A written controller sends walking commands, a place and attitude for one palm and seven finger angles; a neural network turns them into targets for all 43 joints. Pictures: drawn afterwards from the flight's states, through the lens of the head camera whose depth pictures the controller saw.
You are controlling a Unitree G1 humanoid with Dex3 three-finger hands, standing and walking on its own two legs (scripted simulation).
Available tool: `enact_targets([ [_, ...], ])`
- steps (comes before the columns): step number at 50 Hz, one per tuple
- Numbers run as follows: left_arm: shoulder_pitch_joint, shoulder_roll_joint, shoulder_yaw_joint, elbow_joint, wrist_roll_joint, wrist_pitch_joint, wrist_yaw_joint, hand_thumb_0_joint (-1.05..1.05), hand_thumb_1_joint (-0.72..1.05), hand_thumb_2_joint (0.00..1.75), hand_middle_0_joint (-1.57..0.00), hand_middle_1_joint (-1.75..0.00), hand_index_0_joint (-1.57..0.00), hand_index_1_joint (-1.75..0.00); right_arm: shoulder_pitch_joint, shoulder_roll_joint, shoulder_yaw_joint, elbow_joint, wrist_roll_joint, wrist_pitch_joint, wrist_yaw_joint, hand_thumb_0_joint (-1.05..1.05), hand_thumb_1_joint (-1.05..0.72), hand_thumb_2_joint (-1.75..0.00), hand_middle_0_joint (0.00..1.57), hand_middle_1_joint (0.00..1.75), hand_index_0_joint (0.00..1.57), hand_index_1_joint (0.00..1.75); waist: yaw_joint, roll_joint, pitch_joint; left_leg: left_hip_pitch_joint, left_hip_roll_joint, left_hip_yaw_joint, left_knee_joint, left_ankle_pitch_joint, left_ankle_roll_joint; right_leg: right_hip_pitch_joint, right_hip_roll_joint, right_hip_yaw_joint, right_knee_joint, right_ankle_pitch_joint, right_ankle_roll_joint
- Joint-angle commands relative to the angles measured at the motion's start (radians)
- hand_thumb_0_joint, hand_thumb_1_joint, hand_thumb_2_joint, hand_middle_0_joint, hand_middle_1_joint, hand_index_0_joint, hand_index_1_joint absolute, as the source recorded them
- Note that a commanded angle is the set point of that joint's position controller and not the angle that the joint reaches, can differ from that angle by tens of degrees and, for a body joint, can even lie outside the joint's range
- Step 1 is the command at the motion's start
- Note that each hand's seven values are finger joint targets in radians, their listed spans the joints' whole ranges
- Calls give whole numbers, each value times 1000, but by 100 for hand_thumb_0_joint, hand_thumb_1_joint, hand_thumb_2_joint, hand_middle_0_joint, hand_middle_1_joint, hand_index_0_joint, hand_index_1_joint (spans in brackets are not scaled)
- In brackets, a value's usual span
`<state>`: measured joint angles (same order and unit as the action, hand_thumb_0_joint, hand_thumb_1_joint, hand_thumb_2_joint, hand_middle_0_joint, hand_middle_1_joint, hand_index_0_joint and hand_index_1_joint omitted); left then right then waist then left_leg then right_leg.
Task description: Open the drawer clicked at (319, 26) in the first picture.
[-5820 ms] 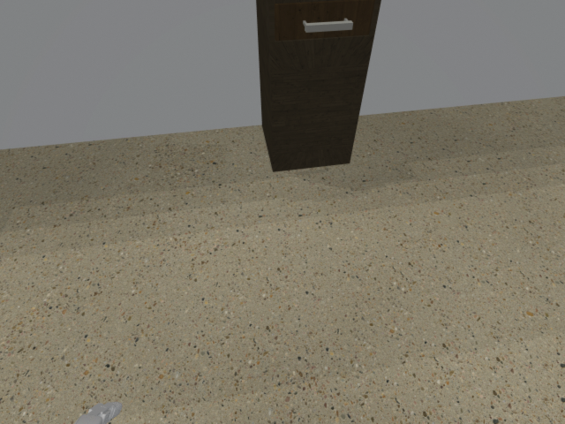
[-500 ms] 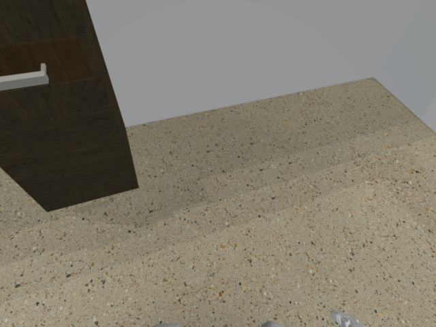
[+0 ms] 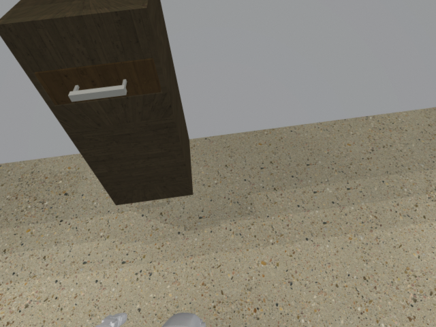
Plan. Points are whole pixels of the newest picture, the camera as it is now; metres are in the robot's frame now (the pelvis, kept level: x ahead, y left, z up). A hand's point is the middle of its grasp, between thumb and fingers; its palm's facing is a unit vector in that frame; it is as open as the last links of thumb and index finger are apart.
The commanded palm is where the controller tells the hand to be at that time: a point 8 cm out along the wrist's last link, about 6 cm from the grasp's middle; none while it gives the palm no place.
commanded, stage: turn to face it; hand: left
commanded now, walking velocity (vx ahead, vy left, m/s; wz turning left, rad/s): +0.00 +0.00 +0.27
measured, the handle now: (99, 89) +0.83 +0.44 -0.02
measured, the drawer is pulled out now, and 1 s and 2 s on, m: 0.00 0.00 0.00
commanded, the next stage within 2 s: take the last steps up to it in 0.10 s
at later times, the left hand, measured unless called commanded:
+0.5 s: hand out of the picture -0.02 +0.28 -0.17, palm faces +0.17 -0.97 -0.18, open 7.4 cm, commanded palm none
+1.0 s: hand (122, 313) +0.18 +0.23 -0.16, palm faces +0.25 -0.95 -0.21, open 7.2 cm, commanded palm none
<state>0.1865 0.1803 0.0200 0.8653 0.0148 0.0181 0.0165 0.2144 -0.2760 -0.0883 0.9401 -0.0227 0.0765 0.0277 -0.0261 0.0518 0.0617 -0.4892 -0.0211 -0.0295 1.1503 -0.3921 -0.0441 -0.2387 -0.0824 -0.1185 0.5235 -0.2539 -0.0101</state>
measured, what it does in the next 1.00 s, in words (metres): walks ahead: left foot, then right foot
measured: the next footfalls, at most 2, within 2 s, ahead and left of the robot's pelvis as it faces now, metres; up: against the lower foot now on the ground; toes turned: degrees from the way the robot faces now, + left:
left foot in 0.26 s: +0.00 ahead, +0.15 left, +0.00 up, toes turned +9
right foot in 0.84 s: +0.21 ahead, -0.04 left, +0.00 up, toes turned +2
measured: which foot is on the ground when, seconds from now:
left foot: up 0.00-0.24, down 0.26-0.86, up 0.88-1.00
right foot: down 0.00-0.26, up 0.28-0.82, down 0.84-1.00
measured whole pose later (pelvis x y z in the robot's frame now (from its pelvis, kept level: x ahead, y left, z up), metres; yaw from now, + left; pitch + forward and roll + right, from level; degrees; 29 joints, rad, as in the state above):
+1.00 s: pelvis +0.13 +0.04 +0.00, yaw +11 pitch -2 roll +0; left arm 0.20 0.14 0.06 1.01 0.00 -0.07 0.02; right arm 0.41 -0.16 -0.05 1.14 -0.02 -0.01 0.00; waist -0.02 0.04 0.03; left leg -0.39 0.05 0.04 1.12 -0.36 0.02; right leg -0.22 -0.03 -0.16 0.50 -0.24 -0.04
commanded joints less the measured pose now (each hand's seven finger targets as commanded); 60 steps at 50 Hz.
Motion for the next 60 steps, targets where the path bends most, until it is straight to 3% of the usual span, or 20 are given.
enact_targets([
  [1, 13, 203, 59, -59, 10, -23, 19, 0, 90, 90, -20, -30, -20, -30, -26, -50, -14, -60, 3, -12, 0, 0, -90, -90, 20, 30, 20, 30, 29, -244, -25, -16, 45, 25, -37, 20, -22, 30, -219, 141, -246, 74, -85],
  [7, 104, 251, 76, -2, 22, -18, 17, 0, 90, 90, -20, -30, -20, -30, -95, -16, 9, -63, 15, -29, -7, 0, -90, -90, 20, 30, 20, 30, 82, -269, -67, 94, 39, 91, -348, -89, -11, 102, -267, 144, -184, 252, -128],
  [9, 102, 250, 78, 17, 21, -16, 16, 0, 90, 90, -20, -30, -20, -30, -52, -10, 14, -49, 19, -40, -13, 0, -90, -90, 20, 30, 20, 30, 62, -278, -95, 166, 29, 111, -479, -54, -5, 112, -262, 126, -128, 339, -112],
  [11, 85, 235, 74, 29, 7, -11, 14, 0, 90, 90, -20, -30, -20, -30, 36, -20, 19, -14, 17, -54, -18, 0, -90, -90, 20, 30, 20, 30, 17, -222, -144, 347, 25, 111, -711, 138, 8, 46, -218, 71, -42, 251, -39],
  [12, 90, 195, 66, 26, -5, -5, 11, 0, 90, 90, -20, -30, -20, -30, 68, -73, 9, -3, 12, -66, -19, 0, -90, -90, 20, 30, 20, 30, 1, -63, -167, 474, 109, 22, -803, 180, 32, -66, -163, 17, 66, 77, 13],
  [13, 78, 128, 52, -5, -8, 0, 2, 0, 90, 90, -20, -30, -20, -30, 99, -170, -11, -7, -1, -70, -22, 0, -90, -90, 20, 30, 20, 30, -20, 233, -143, 526, 345, -296, -878, 205, 131, -301, -34, -58, 263, -264, 76],
  [14, -2, 126, 42, -26, 7, 5, 1, 0, 90, 90, -20, -30, -20, -30, 131, -212, -16, -3, -1, -61, -25, 0, -90, -90, 20, 30, 20, 30, -50, 250, -94, 448, 415, -357, -927, 136, 205, -353, -17, 12, 409, -358, 64],
  [16, -38, 140, 54, 10, 18, 9, -10, 0, 90, 90, -20, -30, -20, -30, 81, -131, 4, 13, -3, -73, -42, 0, -90, -90, 20, 30, 20, 30, -30, 193, 8, 351, 333, -301, -984, -53, 205, -393, -36, 80, 535, -236, 51],
  [20, 42, 122, 45, 86, 16, -14, -34, 0, 90, 90, -20, -30, -20, -30, 84, -66, 29, 22, 6, -107, -51, 0, -90, -90, 20, 30, 20, 30, 10, 94, 6, 413, 236, -170, -961, 152, 194, -388, -29, 63, 582, -67, 58],
  [25, 4, 101, 34, 89, 15, -23, -27, 0, 90, 90, -20, -30, -20, -30, 204, -39, 29, 77, 10, -129, -58, 0, -90, -90, 20, 30, 20, 30, -8, 34, 2, 518, 261, -186, -957, 338, 241, -422, -33, 69, 510, -54, 72],
  [34, -134, 57, 28, 52, 6, -34, -28, 0, 90, 90, -20, -30, -20, -30, 287, -9, 32, 150, -1, -137, -63, 0, -90, -90, 20, 30, 20, 30, -31, 50, 93, 448, 287, -199, -974, 306, 255, -343, -28, 56, 257, -60, 54],
  [38, -110, 38, 33, 56, 4, -48, -29, 0, 90, 90, -20, -30, -20, -30, 280, -15, 33, 171, -6, -137, -64, 0, -90, -90, 20, 30, 20, 30, -6, 42, 74, 417, 269, -155, -902, 402, 229, -203, 10, 24, 116, -45, 31],
  [40, 14, 52, 42, 100, 7, -59, -27, 0, 90, 90, -20, -30, -20, -30, 275, -9, 35, 180, -1, -136, -63, 0, -90, -90, 20, 30, 20, 30, 49, -14, 11, 345, 214, -92, -753, 448, 187, 31, 50, -6, -14, 43, 17],
  [41, 131, 90, 52, 136, 9, -70, -22, 0, 90, 90, -20, -30, -20, -30, 274, 2, 35, 181, 7, -142, -59, 0, -90, -90, 20, 30, 20, 30, 99, -67, -52, 274, 165, -42, -594, 463, 151, 213, 8, 47, -59, 79, -7],
  [42, 270, 171, 72, 174, 15, -83, -12, 0, 90, 90, -20, -30, -20, -30, 279, 39, 40, 160, 17, -151, -50, 0, -90, -90, 20, 30, 20, 30, 143, -218, -149, 82, 85, 47, -360, 264, 105, 437, -197, 279, -108, 49, -81],
  [43, 358, 243, 85, 197, 6, -82, -6, 0, 90, 90, -20, -30, -20, -30, 267, 51, 41, 128, 16, -148, -47, 0, -90, -90, 20, 30, 20, 30, 144, -329, -183, -83, -4, 79, -106, -167, 77, 496, -394, 584, -232, 115, -174],
  [44, 321, 225, 83, 189, -7, -78, 0, 0, 90, 90, -20, -30, -20, -30, 240, 11, 30, 126, 12, -137, -47, 0, -90, -90, 20, 30, 20, 30, 132, -205, -138, -98, 54, 14, 21, -159, 82, 401, -410, 584, -278, 11, -207],
  [46, 177, 151, 68, 158, -3, -77, 3, 0, 90, 90, -20, -30, -20, -30, 166, 55, 26, 123, 7, -126, -36, 0, -90, -90, 20, 30, 20, 30, 91, -139, 18, -129, 123, 0, 76, -22, 80, 152, -348, 495, -348, -238, -175],
  [50, 142, 53, 34, 168, 4, -94, 5, 0, 90, 90, -20, -30, -20, -30, 208, 112, 29, 140, -5, -94, -21, 0, -90, -90, 20, 30, 20, 30, 12, -130, 51, -32, 145, 44, -38, 134, 42, -17, -218, 199, -379, -12, -107],
  [60, 244, 122, 43, 217, 12, -102, -1, 0, 90, 90, -20, -30, -20, -30, -54, 82, 30, 29, 0, -105, 8, 0, -90, -90, 20, 30, 20, 30, 62, -166, 58, -5, 131, 119, -452, 200, 23, 83, -212, 143, -347, 120, -131],
])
